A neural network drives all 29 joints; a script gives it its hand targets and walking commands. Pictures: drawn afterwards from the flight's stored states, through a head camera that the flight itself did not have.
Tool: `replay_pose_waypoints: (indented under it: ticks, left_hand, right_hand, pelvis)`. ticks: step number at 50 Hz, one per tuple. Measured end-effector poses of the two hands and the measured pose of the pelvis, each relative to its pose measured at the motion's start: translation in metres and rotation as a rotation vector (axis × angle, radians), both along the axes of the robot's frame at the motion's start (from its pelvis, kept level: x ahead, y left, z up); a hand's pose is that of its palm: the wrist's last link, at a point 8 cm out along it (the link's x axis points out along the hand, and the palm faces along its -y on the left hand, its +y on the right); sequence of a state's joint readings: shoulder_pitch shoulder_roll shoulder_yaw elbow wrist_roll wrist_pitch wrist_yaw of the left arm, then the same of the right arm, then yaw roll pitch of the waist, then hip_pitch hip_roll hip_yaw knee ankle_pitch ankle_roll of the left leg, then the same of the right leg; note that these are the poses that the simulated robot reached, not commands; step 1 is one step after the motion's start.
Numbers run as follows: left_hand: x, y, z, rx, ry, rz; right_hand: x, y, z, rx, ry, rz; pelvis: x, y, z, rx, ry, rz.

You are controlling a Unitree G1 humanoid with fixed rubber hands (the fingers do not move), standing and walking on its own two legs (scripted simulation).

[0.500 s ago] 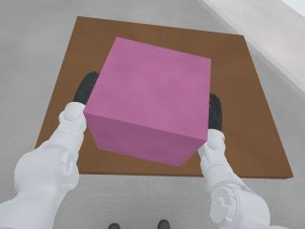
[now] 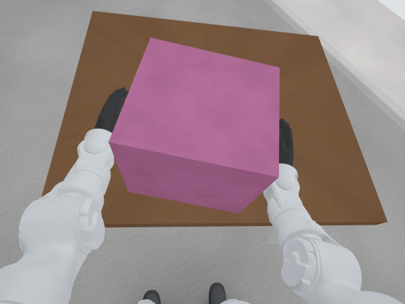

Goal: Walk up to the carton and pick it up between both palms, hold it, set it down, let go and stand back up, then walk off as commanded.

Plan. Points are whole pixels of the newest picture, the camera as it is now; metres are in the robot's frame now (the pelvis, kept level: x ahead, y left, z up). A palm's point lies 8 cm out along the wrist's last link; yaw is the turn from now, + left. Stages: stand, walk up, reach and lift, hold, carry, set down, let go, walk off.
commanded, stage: set down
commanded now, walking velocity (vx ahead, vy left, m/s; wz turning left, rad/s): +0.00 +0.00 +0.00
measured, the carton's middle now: (198, 133) +0.46 -0.02 -0.01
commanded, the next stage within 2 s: none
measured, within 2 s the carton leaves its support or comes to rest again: neither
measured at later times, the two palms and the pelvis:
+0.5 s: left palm (105, 126) +0.46 +0.17 +0.00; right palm (278, 159) +0.38 -0.18 +0.00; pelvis -0.01 +0.01 -0.02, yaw -1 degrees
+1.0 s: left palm (72, 155) +0.40 +0.23 -0.01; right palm (284, 179) +0.34 -0.19 +0.00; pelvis -0.05 +0.01 -0.04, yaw +0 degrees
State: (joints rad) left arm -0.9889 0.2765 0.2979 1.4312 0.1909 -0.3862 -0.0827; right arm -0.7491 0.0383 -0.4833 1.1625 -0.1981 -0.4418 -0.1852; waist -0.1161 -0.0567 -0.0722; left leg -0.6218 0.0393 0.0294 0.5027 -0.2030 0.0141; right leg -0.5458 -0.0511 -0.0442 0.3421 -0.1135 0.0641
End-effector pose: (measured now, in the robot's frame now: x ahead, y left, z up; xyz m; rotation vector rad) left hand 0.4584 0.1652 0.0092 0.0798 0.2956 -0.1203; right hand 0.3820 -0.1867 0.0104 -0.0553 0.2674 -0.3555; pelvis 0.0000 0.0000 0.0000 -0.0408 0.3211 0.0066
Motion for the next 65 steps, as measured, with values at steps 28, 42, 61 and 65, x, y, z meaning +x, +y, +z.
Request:
replay_pose_waypoints:
  ticks: [28, 42, 61, 65]
  left_hand:
    - [-0.002, 0.010, -0.004, -0.005, 0.017, 0.041]
    - [-0.042, 0.048, -0.016, 0.019, 0.030, 0.108]
    - [-0.076, 0.074, -0.020, -0.009, 0.012, 0.110]
    - [-0.088, 0.080, -0.024, -0.005, 0.031, 0.111]
  right_hand:
    - [-0.003, 0.004, -0.012, 0.035, 0.032, 0.003]
    - [-0.037, -0.006, -0.021, 0.053, 0.035, -0.024]
    - [-0.052, 0.014, -0.005, 0.050, 0.041, 0.017]
    - [-0.062, 0.015, -0.011, 0.051, 0.054, 0.015]
  pelvis:
    - [-0.012, 0.007, -0.020, -0.032, 0.083, -0.004]
    - [-0.039, 0.008, -0.031, -0.031, 0.058, 0.006]
    - [-0.043, 0.007, -0.038, -0.043, -0.016, 0.027]
    - [-0.040, 0.007, -0.033, -0.047, -0.051, 0.028]
